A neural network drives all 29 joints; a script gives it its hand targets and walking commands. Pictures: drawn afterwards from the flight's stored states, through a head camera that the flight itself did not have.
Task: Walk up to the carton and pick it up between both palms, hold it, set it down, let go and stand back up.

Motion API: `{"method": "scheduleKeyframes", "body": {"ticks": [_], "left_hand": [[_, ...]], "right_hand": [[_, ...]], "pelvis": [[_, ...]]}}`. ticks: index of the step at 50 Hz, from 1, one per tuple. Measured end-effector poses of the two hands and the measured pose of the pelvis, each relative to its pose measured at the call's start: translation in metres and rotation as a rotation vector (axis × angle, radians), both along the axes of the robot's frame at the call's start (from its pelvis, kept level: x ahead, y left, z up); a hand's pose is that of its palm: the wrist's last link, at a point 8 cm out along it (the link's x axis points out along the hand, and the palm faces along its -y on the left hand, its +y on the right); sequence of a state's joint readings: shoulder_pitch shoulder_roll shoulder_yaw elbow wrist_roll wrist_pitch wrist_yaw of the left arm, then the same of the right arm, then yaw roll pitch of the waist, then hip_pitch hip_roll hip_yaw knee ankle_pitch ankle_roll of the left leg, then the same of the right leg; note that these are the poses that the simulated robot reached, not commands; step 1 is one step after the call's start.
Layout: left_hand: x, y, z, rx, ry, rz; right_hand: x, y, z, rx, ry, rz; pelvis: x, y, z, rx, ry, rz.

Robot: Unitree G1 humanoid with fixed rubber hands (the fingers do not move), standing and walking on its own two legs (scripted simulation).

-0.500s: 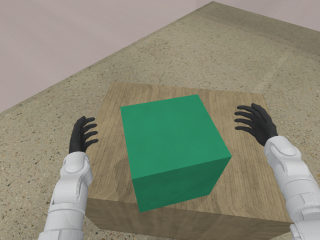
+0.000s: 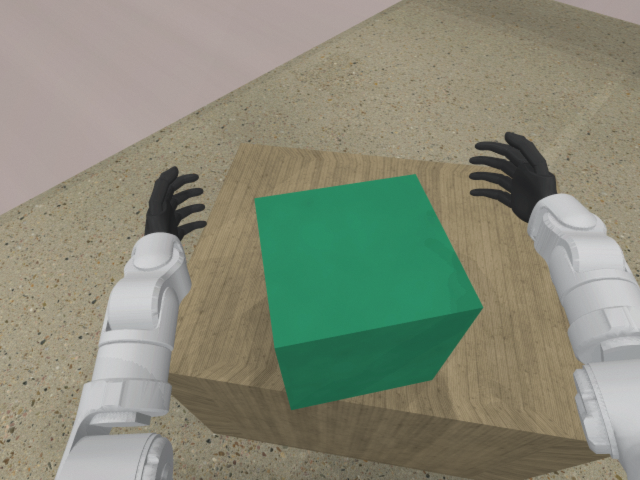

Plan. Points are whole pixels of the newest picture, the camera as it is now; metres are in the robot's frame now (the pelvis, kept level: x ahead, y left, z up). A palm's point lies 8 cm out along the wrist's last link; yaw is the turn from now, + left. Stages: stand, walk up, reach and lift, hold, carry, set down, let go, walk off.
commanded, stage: reach and lift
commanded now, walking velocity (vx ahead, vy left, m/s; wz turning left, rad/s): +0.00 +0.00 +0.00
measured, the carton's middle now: (350, 296) +0.40 +0.00 -0.08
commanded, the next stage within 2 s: none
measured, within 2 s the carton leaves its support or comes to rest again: neither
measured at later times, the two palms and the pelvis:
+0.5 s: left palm (187, 274) +0.35 +0.22 +0.03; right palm (500, 230) +0.45 -0.20 +0.05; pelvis +0.01 +0.00 -0.01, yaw +0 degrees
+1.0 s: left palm (210, 306) +0.35 +0.21 -0.06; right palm (473, 256) +0.47 -0.19 -0.04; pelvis -0.01 -0.01 -0.05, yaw -1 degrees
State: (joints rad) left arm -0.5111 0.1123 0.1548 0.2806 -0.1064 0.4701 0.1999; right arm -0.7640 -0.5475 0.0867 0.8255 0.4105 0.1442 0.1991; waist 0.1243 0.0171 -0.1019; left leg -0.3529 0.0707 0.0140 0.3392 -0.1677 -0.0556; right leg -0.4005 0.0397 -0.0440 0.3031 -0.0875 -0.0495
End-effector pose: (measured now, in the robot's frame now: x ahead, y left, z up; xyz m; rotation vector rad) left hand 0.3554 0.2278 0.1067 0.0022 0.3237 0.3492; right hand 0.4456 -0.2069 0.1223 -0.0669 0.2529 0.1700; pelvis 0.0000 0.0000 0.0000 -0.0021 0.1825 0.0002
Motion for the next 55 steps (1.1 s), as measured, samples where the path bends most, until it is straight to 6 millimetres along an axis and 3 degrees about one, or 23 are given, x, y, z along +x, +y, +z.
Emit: {"method": "scheduleKeyframes", "body": {"ticks": [7, 13, 28, 39, 45, 55], "left_hand": [[0.012, -0.001, 0.001, -0.001, 0.005, -0.008], [0.01, -0.003, -0.013, 0.005, 0.004, -0.009], [-0.008, -0.009, -0.096, 0.029, 0.021, -0.005], [-0.016, -0.009, -0.154, 0.012, 0.019, 0.004], [-0.014, -0.01, -0.166, 0.005, -0.003, 0.013], [-0.002, -0.029, -0.166, -0.005, -0.034, -0.013]], "right_hand": [[0.015, 0.006, 0.004, 0.001, -0.006, -0.007], [0.019, 0.006, -0.008, -0.016, -0.014, -0.007], [0.005, 0.008, -0.094, -0.031, 0.049, -0.018], [0.012, 0.004, -0.137, -0.053, 0.031, -0.055], [0.017, 0.008, -0.153, -0.041, 0.013, -0.053], [0.018, 0.028, -0.168, -0.008, -0.008, -0.053]], "pelvis": [[0.005, 0.002, 0.0, -0.003, 0.015, 0.007], [0.009, 0.002, 0.0, -0.007, 0.026, 0.009], [0.003, -0.004, -0.01, -0.009, 0.134, 0.005], [-0.007, -0.009, -0.033, -0.006, 0.282, -0.004], [-0.01, -0.01, -0.043, 0.002, 0.34, -0.009], [-0.013, -0.01, -0.05, 0.011, 0.367, -0.014]]}}
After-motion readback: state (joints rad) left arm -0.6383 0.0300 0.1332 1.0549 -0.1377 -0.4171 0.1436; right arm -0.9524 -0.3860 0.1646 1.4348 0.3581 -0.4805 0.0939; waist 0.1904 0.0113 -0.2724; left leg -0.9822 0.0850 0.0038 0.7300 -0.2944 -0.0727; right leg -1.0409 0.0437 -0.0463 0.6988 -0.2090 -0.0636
